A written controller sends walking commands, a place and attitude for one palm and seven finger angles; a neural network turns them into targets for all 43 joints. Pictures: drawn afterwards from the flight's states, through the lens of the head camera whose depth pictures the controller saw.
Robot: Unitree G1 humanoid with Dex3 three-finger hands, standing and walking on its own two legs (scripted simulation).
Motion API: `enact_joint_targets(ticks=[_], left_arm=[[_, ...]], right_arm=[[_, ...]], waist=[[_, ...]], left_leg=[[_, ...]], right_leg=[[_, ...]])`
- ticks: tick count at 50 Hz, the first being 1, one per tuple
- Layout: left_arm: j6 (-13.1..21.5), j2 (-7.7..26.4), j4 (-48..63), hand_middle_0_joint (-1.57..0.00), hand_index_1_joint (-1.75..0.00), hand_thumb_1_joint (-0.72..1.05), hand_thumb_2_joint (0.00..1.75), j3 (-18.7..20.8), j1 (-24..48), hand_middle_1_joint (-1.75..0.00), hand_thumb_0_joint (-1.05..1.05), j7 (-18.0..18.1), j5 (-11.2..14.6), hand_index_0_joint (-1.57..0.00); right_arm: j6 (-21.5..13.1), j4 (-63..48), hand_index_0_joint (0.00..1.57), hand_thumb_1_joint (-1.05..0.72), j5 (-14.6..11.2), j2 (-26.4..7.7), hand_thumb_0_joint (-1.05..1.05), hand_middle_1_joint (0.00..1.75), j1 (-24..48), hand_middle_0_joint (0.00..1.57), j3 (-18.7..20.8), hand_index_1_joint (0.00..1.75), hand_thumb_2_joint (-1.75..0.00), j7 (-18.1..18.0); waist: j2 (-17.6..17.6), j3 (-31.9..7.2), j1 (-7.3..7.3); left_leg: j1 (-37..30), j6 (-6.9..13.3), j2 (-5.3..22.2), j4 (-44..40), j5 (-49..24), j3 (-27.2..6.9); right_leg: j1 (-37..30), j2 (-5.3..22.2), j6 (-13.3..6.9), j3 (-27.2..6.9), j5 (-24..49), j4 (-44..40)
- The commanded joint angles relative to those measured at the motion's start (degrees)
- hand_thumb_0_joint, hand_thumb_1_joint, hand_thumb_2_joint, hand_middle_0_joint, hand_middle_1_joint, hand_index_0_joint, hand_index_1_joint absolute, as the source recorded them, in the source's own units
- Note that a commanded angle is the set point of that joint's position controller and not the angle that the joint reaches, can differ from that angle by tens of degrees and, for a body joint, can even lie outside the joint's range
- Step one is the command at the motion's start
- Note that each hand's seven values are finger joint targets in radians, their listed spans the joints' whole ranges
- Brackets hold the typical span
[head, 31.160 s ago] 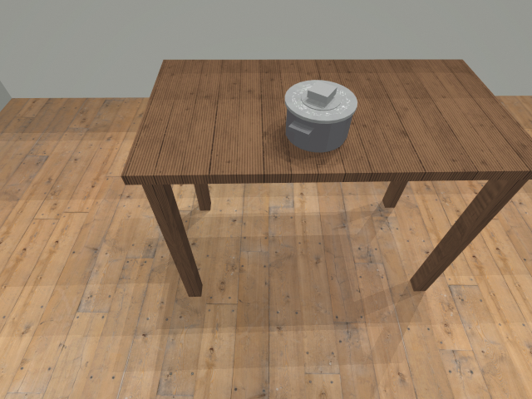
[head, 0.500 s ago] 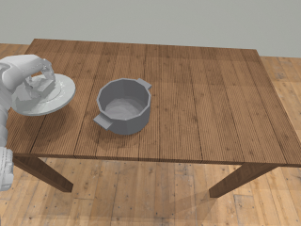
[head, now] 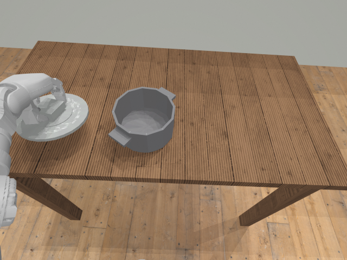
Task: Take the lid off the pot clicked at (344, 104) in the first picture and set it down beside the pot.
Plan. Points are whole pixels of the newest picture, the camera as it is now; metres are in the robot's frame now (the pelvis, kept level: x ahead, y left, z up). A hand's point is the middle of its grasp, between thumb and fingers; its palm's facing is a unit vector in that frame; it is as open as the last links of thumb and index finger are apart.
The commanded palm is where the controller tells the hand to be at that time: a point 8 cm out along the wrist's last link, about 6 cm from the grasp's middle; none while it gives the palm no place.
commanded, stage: lower the lid onto the table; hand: left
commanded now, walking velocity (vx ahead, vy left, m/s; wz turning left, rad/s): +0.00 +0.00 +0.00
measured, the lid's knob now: (49, 108) +0.46 +0.30 +0.05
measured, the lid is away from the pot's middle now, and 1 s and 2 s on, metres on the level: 0.23 0.23 0.23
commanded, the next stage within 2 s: open the fingers wide in 0.86 s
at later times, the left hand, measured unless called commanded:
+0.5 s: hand (46, 115) +0.44 +0.30 +0.05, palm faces -0.49 -0.06 -0.87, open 8.5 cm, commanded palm +0.48 +0.30 +0.11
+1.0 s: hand (48, 120) +0.44 +0.31 +0.03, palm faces -0.47 -0.10 -0.88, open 8.5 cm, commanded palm +0.46 +0.30 +0.08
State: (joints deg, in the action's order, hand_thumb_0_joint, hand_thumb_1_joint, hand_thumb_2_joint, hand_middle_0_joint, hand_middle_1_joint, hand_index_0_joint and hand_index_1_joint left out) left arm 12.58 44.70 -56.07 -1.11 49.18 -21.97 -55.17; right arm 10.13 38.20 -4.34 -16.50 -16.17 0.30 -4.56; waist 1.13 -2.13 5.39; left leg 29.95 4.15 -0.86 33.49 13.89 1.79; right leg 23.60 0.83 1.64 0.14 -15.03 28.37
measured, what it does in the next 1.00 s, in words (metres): stands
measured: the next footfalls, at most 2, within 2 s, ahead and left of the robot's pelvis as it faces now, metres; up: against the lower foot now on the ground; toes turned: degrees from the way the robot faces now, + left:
none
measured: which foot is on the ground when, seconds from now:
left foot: down 0.00-1.00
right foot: down 0.00-1.00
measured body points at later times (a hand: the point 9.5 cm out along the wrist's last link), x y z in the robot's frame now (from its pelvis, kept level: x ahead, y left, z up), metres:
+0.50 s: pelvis +0.00 +0.00 -0.01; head +0.08 +0.02 +0.43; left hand +0.46 +0.30 +0.10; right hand +0.01 -0.29 -0.12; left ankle +0.02 +0.07 -0.73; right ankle -0.02 -0.16 -0.73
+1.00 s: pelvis -0.01 +0.01 -0.02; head +0.08 +0.03 +0.42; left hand +0.46 +0.31 +0.08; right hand +0.00 -0.28 -0.13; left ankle +0.02 +0.07 -0.73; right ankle -0.02 -0.16 -0.73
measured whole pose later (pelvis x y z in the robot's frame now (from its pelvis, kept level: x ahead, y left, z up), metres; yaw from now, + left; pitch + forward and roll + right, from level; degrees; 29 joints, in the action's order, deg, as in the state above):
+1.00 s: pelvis -0.01 +0.01 -0.02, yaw -2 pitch +15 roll -4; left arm 14.5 45.6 -63.6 1.8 49.9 -16.5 -57.5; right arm 9.6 38.7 -3.9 -16.2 -19.6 0.1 -5.1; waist 1.2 -4.8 7.5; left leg 40.7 4.6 0.4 42.9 17.6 2.4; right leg 34.4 -0.3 1.7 -0.6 -18.0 37.0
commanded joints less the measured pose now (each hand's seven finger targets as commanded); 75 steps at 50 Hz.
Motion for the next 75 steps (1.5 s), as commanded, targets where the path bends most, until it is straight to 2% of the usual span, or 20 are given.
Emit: enact_joint_targets(ticks=[1, 5, 13, 17, 21, 25, 35, 36, 39, 45, 46, 47, 48, 50, 52, 55, 60, 65, 68, 75], left_arm=[[0.12, 19.9, 10.76, -0.91, -0.93, 0.52, 1.11, 6.64, 27.99, -1.03, 0.0, 3.32, 1.8, -0.78], [-0.5, 16.53, 10.22, -0.91, -0.93, 0.52, 1.11, 3.15, 30.48, -1.03, 0.0, 3.57, 0.81, -0.78], [0.35, 18.9, 10.14, -0.91, -0.93, 0.52, 1.11, 5.27, 30.48, -1.03, 0.0, 4.63, 0.49, -0.78], [0.35, 21.11, 6.47, -0.91, -0.93, 0.52, 1.11, 6.36, 29.1, -1.03, 0.0, 5.12, 0.18, -0.78], [0.16, 18.38, 5.92, -0.91, -0.93, 0.52, 1.11, 4.19, 29.24, -1.03, 0.0, 5.53, -0.92, -0.78], [0.86, 20.43, 8.89, -0.91, -0.93, 0.52, 1.11, 6.16, 30.51, -1.03, 0.0, 5.65, -0.74, -0.78], [1.31, 20.62, 6.49, -0.91, -0.93, 0.52, 1.11, 6.74, 28.7, -1.03, 0.0, 6.4, -1.66, -0.78], [1.01, 18.3, 4.61, -0.91, -0.93, 0.52, 1.11, 4.93, 27.96, -1.03, 0.0, 6.31, -1.37, -0.78], [1.57, 23.27, 5.9, -0.91, -0.93, 0.52, 1.11, 9.09, 27.75, -1.03, 0.0, 6.81, -1.71, -0.78], [1.07, 18.38, 1.94, -0.91, -0.93, 0.52, 1.11, 5.26, 25.57, -1.03, 0.0, 7.06, -2.14, -0.78], [0.94, 18.59, 0.01, -0.91, -0.93, 0.52, 1.11, 5.24, 24.34, -1.03, 0.0, 7.09, -2.24, -0.78], [1.24, 20.05, -0.28, -0.91, -0.93, 0.52, 1.11, 6.16, 24.56, -1.03, 0.0, 6.99, -2.34, -0.78], [1.13, 17.76, -1.9, -0.91, -0.93, 0.52, 1.11, 6.78, 15.08, -1.03, 0.0, 6.84, -1.53, -0.78], [3.35, 20.12, 8.35, -0.88, -0.94, 0.5, 1.08, 8.8, 19.71, -1.02, 0.0, 7.63, -2.49, -0.76], [3.4, 15.58, 10.07, -0.85, -0.94, 0.48, 1.05, 5.12, 22.76, -1.02, 0.0, 8.06, -2.12, -0.73], [2.43, 21.37, 9.99, -0.81, -0.94, 0.44, 1.0, 9.27, 24.69, -1.02, 0.0, 9.98, -2.12, -0.7], [0.49, 15.92, 7.72, -0.73, -0.94, 0.38, 0.94, 4.44, 25.84, -1.0, 0.0, 10.86, -1.77, -0.64], [0.65, 19.19, 9.08, -0.66, -0.93, 0.31, 0.88, 7.24, 24.75, -0.98, 0.0, 10.66, -1.91, -0.59], [0.21, 14.76, 7.36, -0.62, -0.92, 0.27, 0.85, 3.61, 25.81, -0.96, 0.0, 10.04, -1.55, -0.56], [-0.31, 14.11, 6.11, -0.53, -0.9, 0.17, 0.78, 3.38, 24.7, -0.93, 0.0, 10.04, -1.59, -0.48]], right_arm=[[-1.28, -4.1, 0.2, -0.9, -0.1, -10.3, 0.0, 0.3, -3.86, 0.2, 3.17, 0.3, -0.9, -1.07], [-1.64, -3.17, 0.2, -0.9, -0.15, -10.46, 0.0, 0.3, -4.59, 0.2, 3.34, 0.3, -0.9, -0.94], [-2.25, -2.92, 0.2, -0.9, 0.14, -10.66, 0.0, 0.3, -6.2, 0.2, 3.45, 0.3, -0.9, -1.64], [-2.84, -2.55, 0.2, -0.9, -0.24, -11.15, 0.0, 0.3, -6.74, 0.2, 2.98, 0.3, -0.9, -1.93], [-3.0, -2.29, 0.2, -0.9, -0.1, -10.77, 0.0, 0.3, -7.4, 0.2, 3.2, 0.3, -0.9, -1.88], [-2.87, -2.32, 0.2, -0.9, 0.2, -10.92, 0.0, 0.3, -8.46, 0.2, 3.51, 0.3, -0.9, -2.16], [-2.35, -1.4, 0.2, -0.9, 0.44, -11.06, 0.0, 0.3, -10.14, 0.2, 3.7, 0.3, -0.9, -2.08], [-2.44, -1.43, 0.2, -0.9, 0.4, -10.79, 0.0, 0.3, -10.01, 0.2, 3.62, 0.3, -0.9, -1.92], [-2.0, -1.87, 0.2, -0.9, 0.62, -11.0, 0.0, 0.3, -10.32, 0.2, 3.61, 0.3, -0.9, -2.0], [-1.69, -1.64, 0.2, -0.9, 0.47, -10.76, 0.0, 0.3, -10.27, 0.2, 3.57, 0.3, -0.9, -1.55], [-1.5, -1.85, 0.2, -0.9, 0.46, -10.95, 0.0, 0.3, -10.35, 0.2, 3.3, 0.3, -0.9, -1.54], [-1.63, -1.94, 0.2, -0.9, 0.36, -11.19, 0.0, 0.3, -10.23, 0.2, 3.15, 0.3, -0.9, -1.71], [-1.49, -3.58, 0.2, -0.9, 0.31, -10.23, 0.0, 0.3, -9.72, 0.2, 3.38, 0.3, -0.9, -0.88], [-0.12, -3.72, 0.2, -0.9, 1.09, -10.6, 0.0, 0.3, -8.52, 0.2, 3.96, 0.3, -0.9, -0.8], [0.06, -3.08, 0.2, -0.9, 1.08, -10.22, 0.0, 0.3, -8.47, 0.2, 4.25, 0.3, -0.9, -0.4], [0.85, -3.35, 0.2, -0.9, 0.89, -10.57, 0.0, 0.3, -8.52, 0.2, 4.0, 0.3, -0.9, -0.67], [0.23, -2.9, 0.2, -0.9, 0.48, -10.52, 0.0, 0.3, -8.33, 0.2, 3.74, 0.3, -0.9, -0.59], [-0.22, -3.57, 0.2, -0.9, 0.53, -10.34, 0.0, 0.3, -8.41, 0.2, 3.54, 0.3, -0.9, -0.81], [-0.4, -3.14, 0.2, -0.9, 0.53, -10.5, 0.0, 0.3, -8.49, 0.2, 3.56, 0.3, -0.9, -0.72], [-0.59, -3.15, 0.2, -0.9, 0.4, -10.58, 0.0, 0.3, -8.97, 0.2, 3.61, 0.3, -0.9, -0.58]], waist=[[6.75, -24.98, 0.32], [7.81, -22.33, 0.93], [7.41, -26.6, 1.06], [6.6, -22.62, 0.91], [9.53, -23.05, 1.36], [8.99, -28.29, 1.31], [8.95, -28.05, 1.59], [10.02, -26.13, 2.02], [9.11, -29.14, 1.19], [9.89, -24.82, 1.85], [6.81, -23.76, 2.05], [6.71, -23.54, 1.85], [6.17, -24.05, -0.28], [9.23, -28.88, -0.25], [10.35, -27.62, 1.07], [8.36, -27.64, 1.01], [8.86, -23.97, 1.86], [8.36, -27.83, 0.93], [8.04, -24.34, 1.91], [6.31, -23.79, 1.71]], left_leg=[[-25.69, 0.76, 0.6, -1.34, -18.61, -3.29], [-25.79, 0.54, 0.94, -1.24, -15.76, -3.49], [-25.83, 0.7, 0.79, 0.11, -17.45, -3.29], [-21.49, 0.6, 0.91, 0.21, -14.09, -2.81], [-23.08, 0.22, 1.05, 1.15, -14.58, -3.17], [-24.66, 0.43, 1.05, 2.48, -19.13, -3.26], [-23.93, 0.08, 1.36, 4.65, -22.57, -3.59], [-22.97, -0.08, 1.36, 4.79, -21.52, -3.24], [-22.45, 0.12, 1.07, 5.47, -22.87, -3.34], [-20.43, -0.3, 1.35, 6.24, -20.25, -3.29], [-18.23, -0.08, 1.13, 6.27, -17.54, -3.23], [-17.12, 0.1, 1.07, 6.39, -17.07, -2.9], [-16.41, -0.17, 0.59, 6.5, -18.01, -3.08], [-20.18, -0.47, 1.24, 7.02, -21.67, -3.47], [-22.35, -0.7, 2.03, 7.18, -23.5, -3.78], [-20.35, -0.16, 1.52, 6.26, -16.92, -4.16], [-19.04, -0.12, 1.63, 4.74, -9.89, -4.39], [-20.12, 0.02, 1.19, 5.44, -12.94, -4.21], [-19.94, -0.18, 1.68, 4.94, -11.15, -4.98], [-19.19, -0.19, 1.65, 4.76, -9.71, -5.17]], right_leg=[[3.82, -3.74, -4.12, 3.28, 11.16, -2.0], [7.81, -3.94, -4.35, 3.53, 8.18, -2.01], [6.81, -4.06, -4.25, 3.09, 9.95, -0.59], [7.74, -3.87, -4.48, 2.96, 8.71, -0.17], [10.77, -4.23, -4.54, 3.31, 7.2, 0.45], [9.18, -4.33, -4.27, 2.98, 10.48, 1.42], [12.75, -4.79, -4.31, 3.3, 10.23, 3.05], [13.71, -4.8, -4.35, 3.31, 9.62, 3.08], [11.55, -4.78, -4.3, 3.17, 11.23, 3.9], [16.41, -4.98, -4.44, 3.62, 7.86, 4.53], [16.39, -5.15, -4.34, 3.66, 7.05, 4.63], [16.14, -4.91, -4.43, 3.41, 7.43, 4.8], [13.65, -4.88, -4.68, 3.83, 7.62, 5.51], [14.59, -4.83, -4.89, 3.48, 8.24, 5.66], [17.46, -4.95, -4.79, 3.58, 7.37, 5.42], [15.9, -5.01, -4.65, 3.52, 5.53, 5.35], [18.48, -4.83, -4.75, 3.66, 1.72, 4.73], [14.97, -4.83, -4.79, 3.32, 4.55, 5.02], [18.38, -4.88, -4.73, 3.8, 2.24, 4.84], [18.44, -4.89, -4.77, 3.63, 1.52, 4.71]])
